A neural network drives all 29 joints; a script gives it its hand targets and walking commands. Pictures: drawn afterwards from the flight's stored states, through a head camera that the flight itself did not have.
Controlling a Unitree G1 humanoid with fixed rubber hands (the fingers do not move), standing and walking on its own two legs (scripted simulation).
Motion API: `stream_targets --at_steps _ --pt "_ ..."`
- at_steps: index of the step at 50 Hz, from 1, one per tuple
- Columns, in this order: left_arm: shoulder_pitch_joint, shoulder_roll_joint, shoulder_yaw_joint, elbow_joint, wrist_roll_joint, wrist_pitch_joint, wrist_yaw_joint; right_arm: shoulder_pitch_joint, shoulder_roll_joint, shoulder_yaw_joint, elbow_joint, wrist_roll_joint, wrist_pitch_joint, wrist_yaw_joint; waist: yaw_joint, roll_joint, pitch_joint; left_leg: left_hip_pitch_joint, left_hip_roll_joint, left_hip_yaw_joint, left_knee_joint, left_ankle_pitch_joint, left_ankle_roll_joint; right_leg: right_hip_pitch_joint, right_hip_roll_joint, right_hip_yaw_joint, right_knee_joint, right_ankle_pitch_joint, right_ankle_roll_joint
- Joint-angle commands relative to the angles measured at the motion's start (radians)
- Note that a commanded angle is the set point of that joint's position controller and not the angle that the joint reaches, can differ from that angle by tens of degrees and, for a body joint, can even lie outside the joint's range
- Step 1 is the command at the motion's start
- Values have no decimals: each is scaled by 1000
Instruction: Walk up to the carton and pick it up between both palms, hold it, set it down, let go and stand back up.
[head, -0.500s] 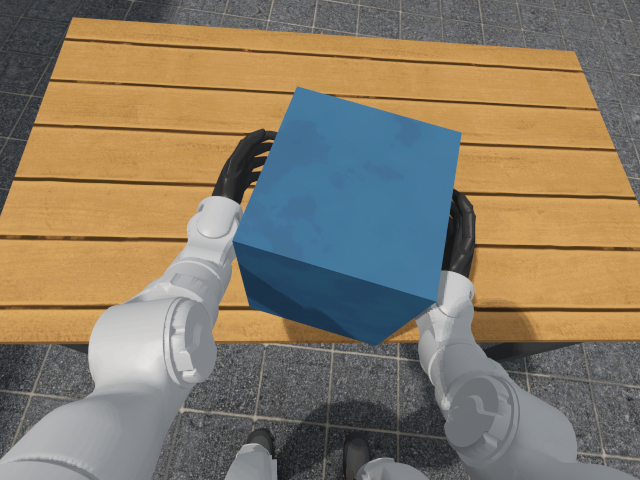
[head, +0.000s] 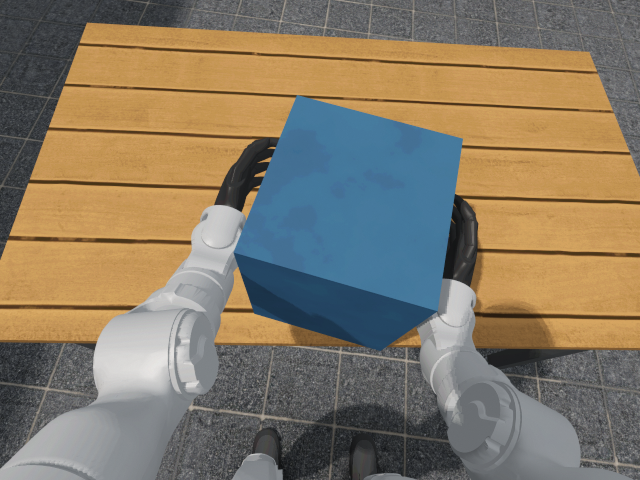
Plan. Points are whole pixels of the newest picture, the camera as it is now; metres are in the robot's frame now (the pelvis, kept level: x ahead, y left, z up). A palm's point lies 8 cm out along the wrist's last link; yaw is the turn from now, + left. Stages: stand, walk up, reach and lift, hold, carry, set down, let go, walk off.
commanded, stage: reach and lift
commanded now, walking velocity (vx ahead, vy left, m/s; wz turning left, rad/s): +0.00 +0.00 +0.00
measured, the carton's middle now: (343, 238) +0.41 -0.02 -0.04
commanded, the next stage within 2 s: none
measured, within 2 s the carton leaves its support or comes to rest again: leaves its support in 0.58 s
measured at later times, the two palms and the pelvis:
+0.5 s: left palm (240, 205) +0.43 +0.12 +0.00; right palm (464, 264) +0.36 -0.17 -0.02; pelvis +0.00 -0.01 +0.00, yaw +0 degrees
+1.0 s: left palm (234, 146) +0.44 +0.11 +0.11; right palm (504, 230) +0.36 -0.17 +0.08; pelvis +0.00 +0.03 +0.00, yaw -1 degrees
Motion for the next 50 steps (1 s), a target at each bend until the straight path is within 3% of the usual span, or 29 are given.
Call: stream_targets --at_steps 1,3,4,7,9,11,13,14,17,18,19,20,21,25,30,33,34,37,38,39,40,41,43,44,46,47,48,49,50 --pt "-300 -724 -229 30 91 -45 -97 -460 529 340 105 -182 -44 170 -65 181 -686 654 -10 60 49 556 -108 138 60 -58 13 357 -74" --pt "-302 -725 -251 -2 71 -45 -96 -440 547 360 106 -174 -38 162 -59 172 -714 647 -18 74 42 531 -105 161 57 -47 0 336 -76" --pt "-319 -706 -219 9 80 -47 -101 -452 545 375 106 -162 -42 167 -31 148 -671 660 -19 76 42 557 -96 166 60 -42 10 331 -65" --pt "-320 -678 -228 10 56 -53 -109 -473 536 374 98 -170 -26 163 -49 114 -668 588 -36 80 22 471 -88 220 47 -32 16 367 -59" --pt "-344 -679 -244 -12 26 -48 -111 -469 547 392 93 -142 -19 162 -39 130 -675 630 -39 74 29 499 -92 235 51 -27 27 382 -50" --pt "-346 -670 -249 -16 6 -47 -112 -438 529 405 132 -139 -8 165 -65 143 -652 601 -40 86 21 477 -97 230 48 -29 30 388 -49" --pt "-315 -640 -252 -30 -11 -47 -111 -434 521 438 139 -122 5 164 -53 128 -669 596 -37 75 28 477 -88 251 45 -16 39 418 -42" --pt "-343 -668 -272 -74 -18 -54 -108 -485 538 448 71 -127 -1 165 -45 125 -717 584 -45 82 37 466 -86 249 42 -10 47 384 -38" --pt "-363 -654 -301 -65 -70 -28 -117 -493 573 477 6 -91 21 149 -73 80 -743 500 -62 68 37 409 -73 342 26 22 87 528 -27" --pt "-359 -648 -306 -105 -60 -27 -119 -488 572 491 59 -93 34 156 -55 121 -753 513 -57 79 28 415 -83 351 27 13 84 479 -32" --pt "-382 -651 -325 -96 -72 -23 -123 -466 584 493 71 -81 42 152 -72 131 -757 535 -54 73 33 414 -80 322 28 16 84 482 -29" --pt "-344 -662 -323 -82 -87 -22 -119 -450 596 526 65 -89 59 153 -57 108 -780 511 -56 77 38 387 -73 332 28 23 88 459 -29" --pt "-380 -679 -352 -109 -102 -13 -117 -447 596 526 47 -75 63 149 -86 121 -787 519 -66 75 42 386 -83 343 36 12 92 469 -33" --pt "-375 -658 -358 -106 -140 15 -121 -518 620 601 -47 -1 98 147 -41 121 -815 478 -70 70 35 349 -70 396 24 47 120 525 -27" --pt "-426 -726 -456 -217 -225 41 -112 -547 665 711 -180 88 176 140 -70 120 -843 496 -75 38 52 351 -64 414 39 51 139 502 -25" --pt "-348 -778 -506 -259 -274 63 -109 -581 731 884 -378 216 236 154 -3 112 -909 477 -84 41 76 385 -40 469 41 88 164 570 -24" --pt "-390 -825 -547 -293 -288 69 -100 -609 709 856 -381 225 256 156 -48 146 -899 544 -71 8 90 427 -55 370 52 68 162 503 -25" --pt "-381 -879 -624 -398 -346 102 -81 -615 716 957 -554 309 326 152 -46 170 -870 611 -78 -15 126 505 -72 351 74 67 159 493 -26" --pt "-429 -877 -643 -448 -377 114 -81 -664 715 977 -610 300 354 156 -42 149 -888 605 -74 -24 117 448 -68 322 75 64 147 402 -28" --pt "-485 -883 -664 -439 -395 119 -82 -694 706 978 -639 316 384 159 -70 168 -865 592 -78 -28 113 382 -63 276 69 64 149 338 -37" --pt "-522 -875 -639 -453 -401 127 -85 -720 738 1009 -670 329 424 169 -58 128 -818 569 -79 -30 100 302 -48 286 68 68 149 278 -23" --pt "-579 -902 -705 -500 -432 145 -77 -762 691 993 -714 337 443 173 -89 143 -815 617 -68 -49 98 271 -59 220 69 59 131 179 -41" --pt "-529 -900 -707 -555 -448 169 -65 -698 691 1047 -738 352 498 176 -79 129 -784 650 -56 -59 92 304 -54 233 75 52 140 185 -29" --pt "-572 -941 -705 -576 -442 194 -57 -758 662 1024 -761 371 531 183 -91 172 -800 670 -53 -68 81 283 -65 186 75 49 120 120 -45" --pt "-579 -931 -674 -582 -404 232 -46 -767 660 1055 -761 387 575 186 -62 165 -719 694 -33 -85 54 291 -60 174 73 58 116 64 -38" --pt "-544 -937 -682 -542 -415 251 -46 -738 625 1016 -711 407 596 187 -92 138 -675 719 -33 -90 39 295 -59 172 71 52 99 71 -44" --pt "-454 -905 -612 -465 -385 269 -58 -721 593 1022 -729 396 610 192 -46 117 -670 682 -32 -81 30 288 -42 211 60 70 94 67 -43" --pt "-520 -910 -618 -522 -374 285 -56 -734 601 1005 -710 404 620 190 -61 123 -667 709 -35 -89 12 281 -55 230 65 59 80 70 -50" --pt "-502 -884 -559 -415 -330 310 -70 -723 579 955 -656 389 646 177 -63 111 -562 684 -43 -75 -14 211 -41 244 51 71 56 35 -42"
